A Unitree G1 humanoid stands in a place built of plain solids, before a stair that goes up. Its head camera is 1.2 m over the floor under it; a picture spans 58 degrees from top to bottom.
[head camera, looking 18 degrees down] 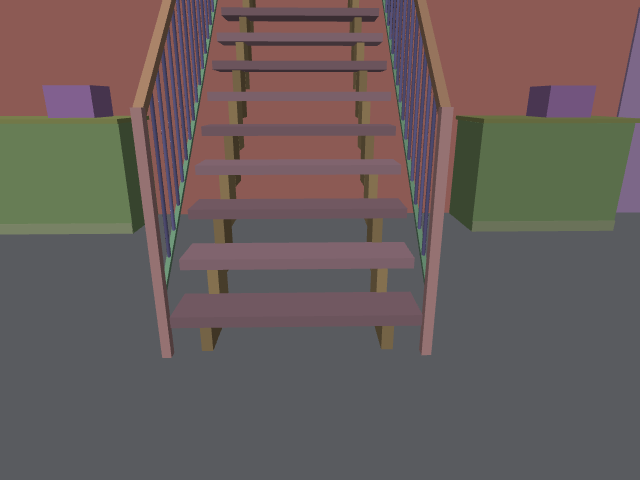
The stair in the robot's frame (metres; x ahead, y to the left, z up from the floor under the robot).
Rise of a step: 0.21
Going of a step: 0.23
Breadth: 1.22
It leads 1 degrees to the left of straight ahead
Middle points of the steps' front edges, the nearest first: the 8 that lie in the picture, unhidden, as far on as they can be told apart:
1.87 0.11 0.21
2.10 0.12 0.42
2.33 0.12 0.62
2.56 0.13 0.83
2.79 0.13 1.04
3.02 0.14 1.25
3.25 0.14 1.46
3.48 0.15 1.66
